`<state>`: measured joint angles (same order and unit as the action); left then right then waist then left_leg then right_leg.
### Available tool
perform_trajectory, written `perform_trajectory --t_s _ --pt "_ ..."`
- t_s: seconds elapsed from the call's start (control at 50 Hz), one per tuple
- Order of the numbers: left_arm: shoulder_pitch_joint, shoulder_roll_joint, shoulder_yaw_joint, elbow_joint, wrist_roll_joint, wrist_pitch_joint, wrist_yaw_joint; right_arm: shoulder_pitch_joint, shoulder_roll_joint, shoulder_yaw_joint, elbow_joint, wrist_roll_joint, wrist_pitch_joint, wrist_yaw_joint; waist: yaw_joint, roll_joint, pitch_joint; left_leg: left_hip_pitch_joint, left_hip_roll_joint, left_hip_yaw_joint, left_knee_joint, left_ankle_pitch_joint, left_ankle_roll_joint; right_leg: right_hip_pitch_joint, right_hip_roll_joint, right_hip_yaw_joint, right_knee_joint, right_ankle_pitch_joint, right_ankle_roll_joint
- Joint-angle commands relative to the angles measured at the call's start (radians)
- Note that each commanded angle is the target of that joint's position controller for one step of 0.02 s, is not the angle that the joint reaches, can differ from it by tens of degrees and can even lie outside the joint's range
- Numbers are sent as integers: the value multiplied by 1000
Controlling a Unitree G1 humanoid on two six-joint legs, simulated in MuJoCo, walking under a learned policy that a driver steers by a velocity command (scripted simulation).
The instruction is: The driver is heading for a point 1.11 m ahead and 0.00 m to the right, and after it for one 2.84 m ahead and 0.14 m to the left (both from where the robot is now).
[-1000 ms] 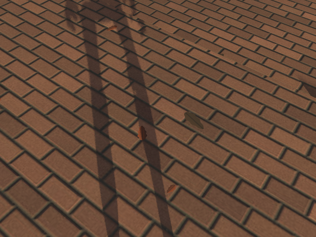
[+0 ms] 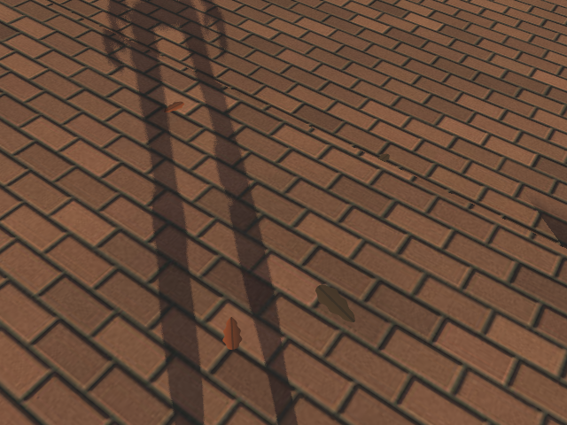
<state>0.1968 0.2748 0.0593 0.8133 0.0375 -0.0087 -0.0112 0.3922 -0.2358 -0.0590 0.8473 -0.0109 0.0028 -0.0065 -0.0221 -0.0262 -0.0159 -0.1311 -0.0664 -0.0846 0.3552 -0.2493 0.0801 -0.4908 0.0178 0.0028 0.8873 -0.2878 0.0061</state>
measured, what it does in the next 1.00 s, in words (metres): walks ahead: right foot, then left foot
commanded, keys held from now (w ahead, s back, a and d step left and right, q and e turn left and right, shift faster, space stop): w+q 0.24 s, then w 0.40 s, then w+e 0.36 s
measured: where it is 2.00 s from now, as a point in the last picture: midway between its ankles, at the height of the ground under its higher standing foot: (272, 258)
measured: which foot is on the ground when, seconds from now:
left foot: down 0.00-0.26, up 0.28-0.70, down 0.72-1.00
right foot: up 0.00-0.22, down 0.24-0.72, up 0.74-1.00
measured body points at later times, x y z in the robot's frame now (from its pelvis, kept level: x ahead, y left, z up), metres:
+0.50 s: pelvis +0.20 -0.03 +0.00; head +0.22 -0.04 +0.45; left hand +0.16 +0.24 -0.12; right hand +0.38 -0.26 -0.12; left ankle +0.20 +0.11 -0.68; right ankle +0.17 -0.13 -0.75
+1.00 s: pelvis +0.44 +0.08 +0.00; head +0.46 +0.09 +0.45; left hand +0.50 +0.34 -0.14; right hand +0.49 -0.18 -0.13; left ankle +0.39 +0.13 -0.75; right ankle +0.54 -0.06 -0.67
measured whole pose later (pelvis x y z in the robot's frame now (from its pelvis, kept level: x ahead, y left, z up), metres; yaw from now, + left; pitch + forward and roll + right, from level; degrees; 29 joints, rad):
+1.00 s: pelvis +0.44 +0.08 +0.00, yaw +6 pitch +0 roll +1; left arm 0.24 0.26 0.06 0.89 0.03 -0.01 -0.04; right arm 0.38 -0.23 -0.04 0.90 -0.02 -0.10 0.00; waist -0.01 -0.04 0.03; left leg -0.05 -0.04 0.19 0.26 -0.22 0.08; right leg -0.65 -0.08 0.01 1.04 -0.13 -0.05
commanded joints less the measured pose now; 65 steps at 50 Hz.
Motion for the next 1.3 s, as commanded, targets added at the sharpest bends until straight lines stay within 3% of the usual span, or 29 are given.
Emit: perform_trajectory --t_s 0.02,0.14,0.22,0.24,0.26,0.28,0.3,0.32,0.34,0.38,0.44,0.56,0.62,0.66,0.7,0.72,0.74,0.76,0.78,0.8,0.86,0.98,1.12,1.18,1.22,1.24,1.26,1.28,1.3 --pt "-121 50 5 -86 0 -25 -11 37 -155 -44 -43 4 -34 2 -26 108 57 123 221 -282 -171 12 167 -213 -20 11 -45 56 34" --pt "-240 58 -7 -145 -13 -36 -17 83 -192 -61 -40 -10 -43 6 -72 153 75 59 213 -323 -113 46 165 -110 -6 4 -235 32 44" --pt "-69 81 -1 -118 -24 -62 -1 -24 -215 -69 -76 -7 -50 8 42 137 35 -126 171 -343 14 136 92 277 33 0 -423 75 8" --pt "32 122 13 -93 -14 -74 14 -33 -191 -63 -81 -2 -58 11 87 85 -17 -212 113 -304 137 134 59 465 -3 35 -457 70 -13" --pt "175 218 37 -83 9 -83 32 -38 -118 -41 -108 19 -69 16 153 -90 -134 -333 23 -167 419 10 13 664 -234 282 -555 -178 -71" --pt "236 303 54 -66 17 -72 34 -9 -82 -29 -143 18 -69 15 132 -295 -180 -523 -94 -46 639 -329 -2 727 -430 710 -698 -404 -162" --pt "184 230 42 -61 13 -65 30 21 -131 -34 -107 -6 -56 12 79 -160 -74 -566 1 -64 769 -272 14 615 -430 726 -692 -462 -194" --pt "125 142 23 -74 1 -66 22 -8 -127 -32 -90 -15 -56 23 60 -49 20 -556 32 -64 779 -177 20 512 -378 601 -691 -385 -187" --pt "86 97 11 -73 -1 -70 17 -37 -106 -26 -89 -17 -57 33 45 -25 63 -534 59 -53 747 -114 13 447 -322 466 -704 -229 -173" --pt "94 63 -2 -54 -2 -84 16 -63 -103 -23 -87 -32 -47 47 35 -83 60 -507 72 -30 717 -64 -9 422 -246 304 -714 19 -156" --pt "154 76 1 -10 -18 -107 7 -115 -100 -18 -108 -34 -40 56 26 -88 39 -542 64 -10 690 -13 -34 457 -236 207 -710 288 -178" --pt "201 81 0 44 -25 -103 0 -361 -50 23 -185 -27 -44 73 55 -86 80 -455 107 122 364 151 -56 384 -197 60 -743 415 -174" --pt "245 115 8 75 -26 -96 0 -397 -71 23 -197 -21 -43 65 58 -77 87 -366 92 152 274 143 -23 410 -238 67 -719 468 -167" --pt "255 126 8 93 -27 -87 3 -362 -86 16 -187 -27 -48 51 33 -62 74 -275 61 165 221 100 6 444 -249 65 -629 646 -155" --pt "263 122 3 107 -31 -77 5 -118 -128 -7 -103 -44 -66 29 -72 -4 -58 59 33 158 134 104 45 377 -179 13 -310 752 -123" --pt "253 80 -11 72 -33 -78 4 60 -208 -29 -78 -65 -76 13 -141 99 -186 300 266 -89 91 -59 92 191 -125 -20 -16 425 -105" --pt "372 -35 -33 53 -55 -72 6 81 -297 -45 -78 -64 -71 7 -79 312 -302 484 545 -531 -32 -130 189 -99 28 -47 311 -256 -76" --pt "296 98 2 74 -28 -60 16 35 -231 -38 -82 -23 -61 7 -93 142 -215 358 502 -546 -85 -213 179 -164 -12 53 379 -197 -93" --pt "223 92 7 54 -30 -60 8 -64 -167 -17 -86 -18 -64 8 -48 109 -67 218 448 -374 -110 -170 145 -168 -56 66 351 -94 -101" --pt "204 62 1 58 -33 -60 3 -112 -119 -5 -83 -17 -74 13 -21 101 -6 115 400 -253 -147 -46 115 -131 -84 59 303 -34 -97" --pt "230 22 2 88 -10 -22 -15 -119 -74 8 -57 -13 -100 9 31 119 36 -7 326 -48 -193 157 64 -40 -102 45 255 15 -77" --pt "43 -4 3 25 -7 -2 -40 -32 -75 3 2 -6 -117 0 30 94 90 49 305 141 -227 334 60 -219 -115 19 160 202 -56" --pt "-196 -21 -23 -67 -3 -10 -61 59 -107 0 66 -8 -107 -16 -19 84 136 153 314 283 -189 534 36 -154 -74 -116 -199 286 -91" --pt "-173 0 -15 -72 0 -8 -54 60 -138 -5 83 -11 -90 -28 8 108 96 246 330 330 -51 897 22 -60 -5 -169 -249 160 -146" --pt "-47 31 1 -41 0 -11 -43 45 -172 -14 85 -15 -73 -33 68 132 14 263 338 346 175 1088 26 91 63 -186 -270 48 -197" --pt "73 58 18 -4 4 -19 -35 37 -183 -17 80 -13 -64 -31 120 118 -55 203 334 349 367 1005 20 252 89 -166 -332 44 -227" --pt "228 129 48 38 17 -23 -19 21 -176 -15 57 -12 -64 -25 193 41 -140 9 306 355 655 727 -8 494 -5 -6 -405 -19 -278" --pt "199 242 77 24 13 -17 -5 58 -49 8 -11 -2 -72 0 107 -202 -203 -461 102 317 1033 -244 -70 802 -316 522 -453 -13 -429" --pt "237 244 79 16 -21 -6 -5 -70 -136 -9 -52 -4 -86 4 159 -67 -245 -594 46 83 1134 -272 -71 816 -358 748 -587 3 -464"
